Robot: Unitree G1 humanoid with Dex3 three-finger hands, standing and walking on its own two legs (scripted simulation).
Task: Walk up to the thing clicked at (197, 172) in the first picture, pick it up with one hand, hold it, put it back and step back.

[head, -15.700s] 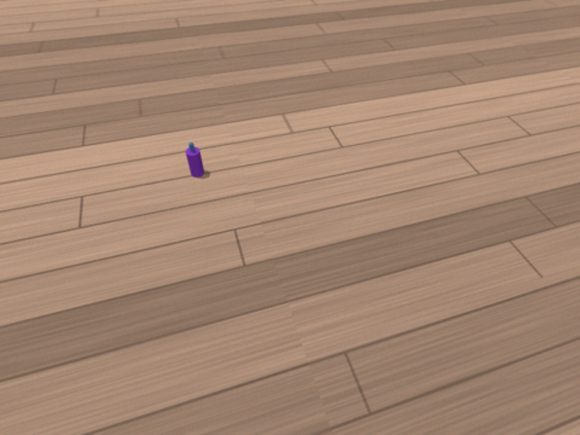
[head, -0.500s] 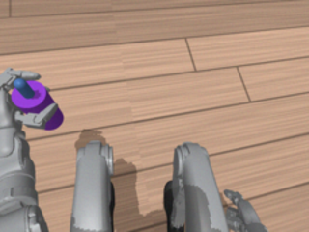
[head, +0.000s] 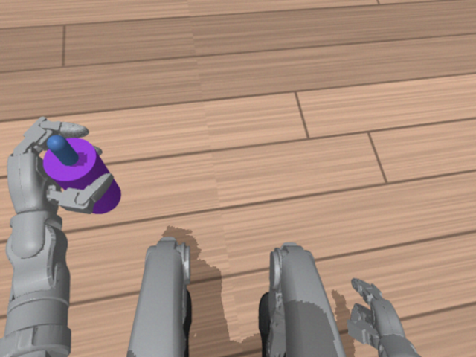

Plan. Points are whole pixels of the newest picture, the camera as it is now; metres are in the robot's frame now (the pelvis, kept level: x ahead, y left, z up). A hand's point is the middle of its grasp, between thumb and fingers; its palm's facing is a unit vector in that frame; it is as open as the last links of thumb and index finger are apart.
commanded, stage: lift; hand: left
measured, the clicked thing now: (82, 173) +0.38 +0.25 -0.01
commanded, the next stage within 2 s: hold in 1.52 s
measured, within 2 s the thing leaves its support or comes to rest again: neither
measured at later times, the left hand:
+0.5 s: hand (31, 108) +0.38 +0.22 +0.17, palm faces +0.27 -0.96 -0.02, open 9.7 cm
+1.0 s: hand (3, 59) +0.37 +0.20 +0.24, palm faces +0.26 -0.97 -0.02, open 9.7 cm
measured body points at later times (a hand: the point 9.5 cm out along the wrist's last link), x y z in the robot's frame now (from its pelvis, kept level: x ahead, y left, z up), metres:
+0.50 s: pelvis +0.04 +0.00 +0.14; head +0.15 +0.03 +0.58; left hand +0.36 +0.27 +0.18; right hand +0.20 -0.23 +0.03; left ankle +0.08 +0.13 -0.45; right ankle +0.07 -0.13 -0.45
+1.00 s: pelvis +0.05 +0.00 +0.20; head +0.13 +0.01 +0.65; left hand +0.36 +0.26 +0.24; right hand +0.20 -0.23 +0.09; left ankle +0.08 +0.13 -0.45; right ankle +0.07 -0.13 -0.45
